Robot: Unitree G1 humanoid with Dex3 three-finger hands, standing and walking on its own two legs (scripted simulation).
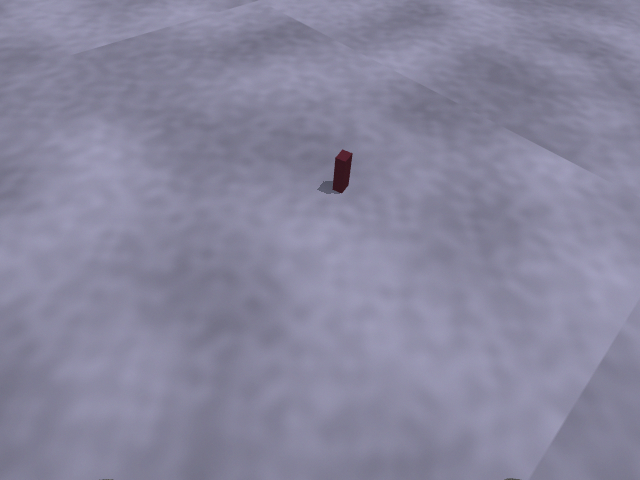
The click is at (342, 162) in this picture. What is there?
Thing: carton on end
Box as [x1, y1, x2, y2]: [333, 150, 352, 192]
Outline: 342,150 335,158 333,189 339,192 342,192 348,184 352,153
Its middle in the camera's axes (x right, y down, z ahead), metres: +0.09 -0.29 +1.74
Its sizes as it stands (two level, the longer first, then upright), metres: 0.066 0.049 0.187
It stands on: the floor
